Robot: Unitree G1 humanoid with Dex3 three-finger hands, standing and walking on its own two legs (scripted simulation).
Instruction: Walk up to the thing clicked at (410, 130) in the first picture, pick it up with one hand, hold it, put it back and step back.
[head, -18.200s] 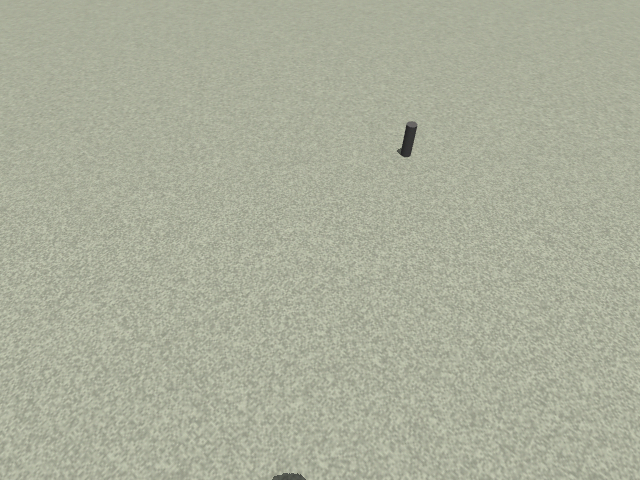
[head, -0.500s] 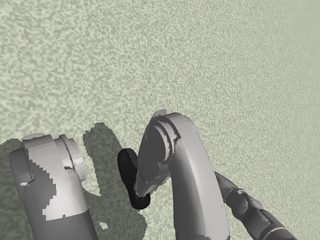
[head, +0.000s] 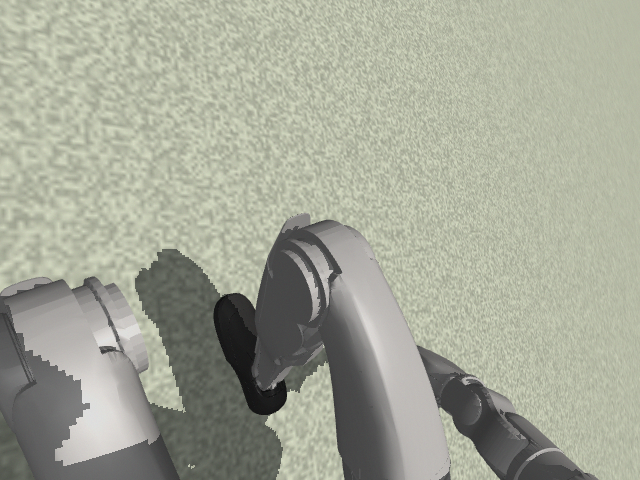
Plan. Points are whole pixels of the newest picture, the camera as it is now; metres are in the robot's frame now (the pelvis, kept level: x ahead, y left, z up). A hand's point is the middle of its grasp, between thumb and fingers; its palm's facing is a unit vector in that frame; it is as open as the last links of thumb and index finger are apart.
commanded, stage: close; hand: left
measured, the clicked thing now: out of the picture +0.49 +0.32 -0.20
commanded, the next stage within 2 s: settle in 0.68 s
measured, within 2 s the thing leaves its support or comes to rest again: leaves its support in 1.16 s
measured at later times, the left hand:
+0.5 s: hand out of the picture +0.47 +0.31 -0.17, palm faces +0.48 -0.88 -0.02, open 9.8 cm
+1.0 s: hand out of the picture +0.48 +0.32 -0.17, palm faces +0.47 -0.88 -0.02, open 8.1 cm
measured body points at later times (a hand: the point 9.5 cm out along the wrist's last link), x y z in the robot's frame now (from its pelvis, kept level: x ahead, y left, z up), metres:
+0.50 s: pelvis +0.00 +0.00 +0.00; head +0.25 +0.19 +0.32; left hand +0.44 +0.36 -0.17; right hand +0.15 -0.25 -0.03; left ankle +0.08 +0.11 -0.25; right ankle +0.16 -0.12 -0.25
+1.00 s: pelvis +0.01 +0.00 +0.01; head +0.26 +0.18 +0.32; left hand +0.45 +0.36 -0.17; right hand +0.14 -0.26 -0.03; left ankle +0.08 +0.11 -0.25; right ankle +0.16 -0.12 -0.25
